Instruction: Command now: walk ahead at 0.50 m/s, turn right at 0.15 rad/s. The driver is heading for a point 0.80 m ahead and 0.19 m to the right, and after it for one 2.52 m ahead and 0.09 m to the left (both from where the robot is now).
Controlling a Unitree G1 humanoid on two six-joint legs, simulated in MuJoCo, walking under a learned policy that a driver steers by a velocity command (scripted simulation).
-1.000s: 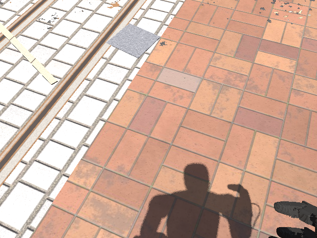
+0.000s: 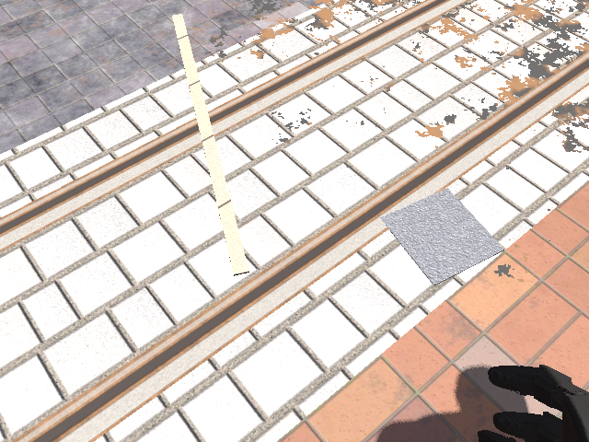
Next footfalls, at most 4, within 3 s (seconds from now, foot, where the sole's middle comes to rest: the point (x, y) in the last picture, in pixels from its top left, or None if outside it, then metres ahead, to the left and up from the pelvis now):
0.50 right None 0.41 -0.17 -0.76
1.04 left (379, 311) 0.77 -0.10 -0.76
1.54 right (466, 289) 0.85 -0.33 -0.76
1.96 left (359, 307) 0.78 -0.06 -0.76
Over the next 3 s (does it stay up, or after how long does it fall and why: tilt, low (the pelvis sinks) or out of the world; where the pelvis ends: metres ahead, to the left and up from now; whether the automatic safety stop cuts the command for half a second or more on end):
stays up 0.64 -0.20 0.02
